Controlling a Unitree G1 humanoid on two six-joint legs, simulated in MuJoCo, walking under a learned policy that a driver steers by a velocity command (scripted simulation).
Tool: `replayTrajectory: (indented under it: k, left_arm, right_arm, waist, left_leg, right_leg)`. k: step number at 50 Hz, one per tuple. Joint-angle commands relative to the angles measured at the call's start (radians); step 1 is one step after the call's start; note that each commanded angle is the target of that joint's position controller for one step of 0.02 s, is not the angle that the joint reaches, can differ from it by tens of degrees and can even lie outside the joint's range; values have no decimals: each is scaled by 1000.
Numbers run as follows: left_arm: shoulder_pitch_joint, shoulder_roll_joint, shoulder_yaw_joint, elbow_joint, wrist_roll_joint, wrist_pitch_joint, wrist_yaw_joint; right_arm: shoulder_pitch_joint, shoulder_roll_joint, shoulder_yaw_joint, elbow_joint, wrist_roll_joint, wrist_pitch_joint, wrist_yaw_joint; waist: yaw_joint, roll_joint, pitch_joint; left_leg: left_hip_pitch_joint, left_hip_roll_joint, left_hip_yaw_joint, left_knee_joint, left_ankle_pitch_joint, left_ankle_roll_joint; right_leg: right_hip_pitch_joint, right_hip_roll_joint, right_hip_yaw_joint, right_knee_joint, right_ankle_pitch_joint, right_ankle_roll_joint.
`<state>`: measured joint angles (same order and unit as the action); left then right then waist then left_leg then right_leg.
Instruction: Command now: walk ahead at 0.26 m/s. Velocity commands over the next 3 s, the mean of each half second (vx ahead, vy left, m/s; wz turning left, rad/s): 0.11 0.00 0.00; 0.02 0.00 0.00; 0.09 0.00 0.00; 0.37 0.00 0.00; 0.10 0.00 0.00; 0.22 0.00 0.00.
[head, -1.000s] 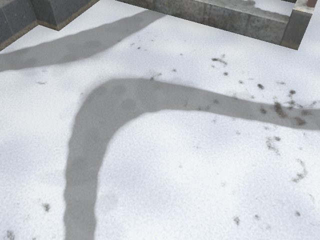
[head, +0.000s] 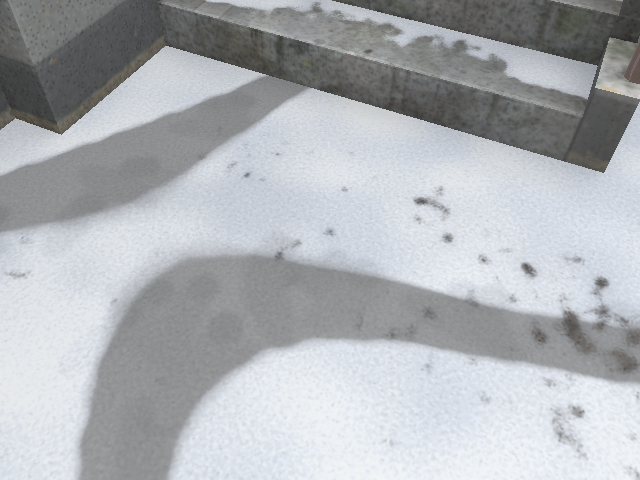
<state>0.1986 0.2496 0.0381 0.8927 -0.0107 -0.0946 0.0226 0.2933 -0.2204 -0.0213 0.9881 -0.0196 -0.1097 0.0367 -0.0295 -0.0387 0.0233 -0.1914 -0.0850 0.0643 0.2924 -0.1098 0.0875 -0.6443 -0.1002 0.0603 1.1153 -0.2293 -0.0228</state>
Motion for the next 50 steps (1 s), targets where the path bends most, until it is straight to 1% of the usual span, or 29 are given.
replayTrajectory:
  k: [1,2,3,5,6,8,9,10,11,12,13,14,15,16,17,18,19,20,21,22,23,24,25,27,29,38,50]
  left_arm:
    - [113,16,4,-14,17,12,8]
    - [70,6,-1,-23,17,13,6]
    - [30,4,-3,-30,14,15,4]
    - [-19,21,-2,-39,10,23,0]
    - [-37,32,1,-45,9,26,-1]
    - [-54,54,7,-53,15,24,-5]
    - [-29,59,12,-44,21,20,-6]
    - [11,84,23,-23,28,17,-3]
    - [59,140,37,-12,35,14,3]
    - [69,173,41,-7,32,26,8]
    - [88,80,20,4,29,36,3]
    - [77,35,8,3,28,38,-4]
    - [34,44,6,-4,30,40,-6]
    - [-13,59,6,-18,33,42,-5]
    - [-67,77,10,-30,33,45,-1]
    - [-118,80,11,-39,30,50,2]
    - [-129,73,10,-35,23,54,2]
    - [-102,66,10,-19,14,57,2]
    - [-78,66,11,-6,12,59,2]
    - [-59,62,14,-1,8,62,5]
    - [-55,56,13,9,10,60,8]
    - [-45,50,14,16,9,57,9]
    - [-38,45,14,24,8,54,10]
    - [-25,44,16,37,8,52,7]
    - [-21,37,17,47,6,56,4]
    - [-24,32,21,89,6,83,7]
    - [-29,28,22,141,6,98,16]
  right_arm:
    - [-77,-122,-13,-59,-3,-12,-21]
    - [-60,-132,-14,-54,2,-5,-28]
    - [-37,-145,-16,-45,6,0,-32]
    - [-7,-162,-19,-27,13,13,-37]
    - [-3,-160,-19,-20,16,19,-38]
    - [-13,-153,-19,-10,25,28,-41]
    - [-31,-145,-17,-9,34,33,-44]
    - [-16,-125,-12,-4,38,35,-46]
    - [34,-104,-5,1,22,30,-48]
    - [177,-35,12,34,1,22,-43]
    - [188,-8,23,49,11,34,-49]
    - [113,-59,12,34,23,53,-57]
    - [55,-75,6,21,26,74,-66]
    - [34,-79,2,23,20,94,-72]
    - [39,-72,2,29,13,109,-76]
    - [57,-55,5,43,11,115,-76]
    - [66,-43,7,58,7,117,-75]
    - [63,-51,6,65,-2,119,-73]
    - [59,-70,4,63,-4,121,-72]
    - [55,-106,-4,73,6,118,-72]
    - [39,-90,-3,76,13,109,-72]
    - [29,-71,1,80,12,99,-73]
    - [22,-71,-1,83,11,90,-73]
    - [25,-70,-3,87,12,75,-71]
    - [34,-66,-2,95,16,72,-70]
    - [63,-54,1,108,17,82,-75]
    - [82,-31,1,114,15,83,-77]
  waist:
    - [77,93,-31]
    - [58,95,-43]
    - [38,96,-53]
    - [15,102,-65]
    - [11,106,-63]
    - [17,112,-62]
    - [39,102,-70]
    - [49,75,-87]
    - [38,14,-133]
    - [-32,-137,-210]
    - [-4,-190,-254]
    - [13,-147,-210]
    - [10,-116,-176]
    - [2,-100,-154]
    - [-19,-99,-137]
    - [-44,-93,-117]
    - [-52,-83,-98]
    - [-41,-66,-78]
    - [-23,-48,-47]
    - [5,12,4]
    - [6,39,24]
    - [14,57,16]
    - [17,67,-1]
    - [19,69,-41]
    - [21,67,-54]
    - [19,47,-21]
    - [26,46,16]
  left_leg:
    - [-142,231,-70,-100,602,151]
    - [-125,223,-57,-89,590,140]
    - [-98,226,-59,-80,559,133]
    - [-46,250,-84,-61,481,132]
    - [-22,264,-101,-46,451,130]
    - [18,282,-134,13,406,116]
    - [27,269,-139,61,353,96]
    - [33,227,-140,124,285,62]
    - [-10,166,-110,217,171,17]
    - [-170,84,-69,328,-200,-31]
    - [-196,74,-57,408,-380,-64]
    - [-205,82,-68,433,-426,-77]
    - [-213,96,-80,439,-418,-84]
    - [-189,112,-92,430,-391,-92]
    - [-134,125,-99,398,-339,-97]
    - [-57,124,-88,321,-259,-95]
    - [0,110,-67,246,-168,-91]
    - [20,109,-61,207,-124,-85]
    - [7,126,-70,169,-143,-71]
    - [-88,120,-67,164,-240,-53]
    - [-137,120,-74,145,-256,-49]
    - [-141,126,-77,132,-225,-54]
    - [-133,129,-79,127,-186,-61]
    - [-113,130,-81,132,-130,-67]
    - [-109,129,-80,138,-98,-67]
    - [-98,125,-74,139,-63,-65]
    - [-98,120,-71,102,-102,-62]
  right_leg:
    - [154,-3,-34,-198,148,29]
    - [174,7,-44,-284,199,30]
    - [189,19,-48,-349,236,33]
    - [213,33,-40,-433,261,37]
    - [219,36,-32,-467,249,34]
    - [240,48,-27,-540,200,14]
    - [290,59,-37,-618,230,-2]
    - [368,65,-40,-704,315,-19]
    - [499,-22,40,-692,655,-48]
    - [711,-150,152,-626,863,-156]
    - [690,-220,244,-673,689,-240]
    - [613,-200,282,-730,472,-241]
    - [554,-185,287,-764,317,-219]
    - [487,-177,278,-795,202,-201]
    - [409,-162,257,-820,105,-177]
    - [331,-120,203,-832,24,-143]
    - [281,-69,144,-833,-65,-106]
    - [260,-33,103,-830,-161,-73]
    - [250,-10,84,-824,-234,-51]
    - [285,32,38,-817,-229,-35]
    - [337,42,24,-781,-165,-32]
    - [371,46,16,-748,-82,-39]
    - [402,46,9,-718,10,-49]
    - [452,57,-14,-662,186,-59]
    - [481,59,-22,-637,261,-64]
    - [486,67,-29,-621,275,-52]
    - [489,69,-26,-643,210,-33]
